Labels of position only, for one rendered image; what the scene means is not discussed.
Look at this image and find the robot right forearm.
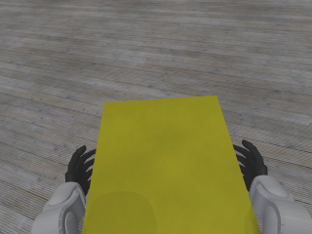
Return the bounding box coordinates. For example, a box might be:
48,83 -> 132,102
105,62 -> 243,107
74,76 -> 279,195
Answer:
249,175 -> 312,234

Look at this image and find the robot left forearm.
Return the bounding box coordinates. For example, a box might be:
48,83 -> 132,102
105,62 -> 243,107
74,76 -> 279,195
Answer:
30,181 -> 86,234

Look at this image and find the carton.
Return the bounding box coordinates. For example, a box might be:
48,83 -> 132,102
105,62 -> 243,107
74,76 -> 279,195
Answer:
82,96 -> 261,234

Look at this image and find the left robot hand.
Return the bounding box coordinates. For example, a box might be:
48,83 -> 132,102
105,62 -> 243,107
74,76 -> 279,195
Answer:
65,145 -> 97,196

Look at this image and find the right robot hand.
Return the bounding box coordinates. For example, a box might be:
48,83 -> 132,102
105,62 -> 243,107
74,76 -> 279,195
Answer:
232,139 -> 268,192

